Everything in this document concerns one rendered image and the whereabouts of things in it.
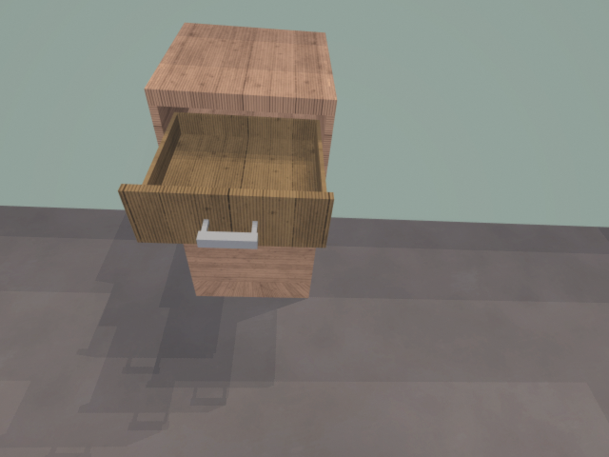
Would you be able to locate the drawer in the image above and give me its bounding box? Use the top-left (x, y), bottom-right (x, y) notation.
top-left (118, 112), bottom-right (334, 248)

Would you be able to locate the cabinet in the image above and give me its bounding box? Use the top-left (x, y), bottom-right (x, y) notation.
top-left (144, 23), bottom-right (337, 298)

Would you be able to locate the handle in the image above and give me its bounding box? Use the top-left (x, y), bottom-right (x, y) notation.
top-left (196, 219), bottom-right (258, 249)

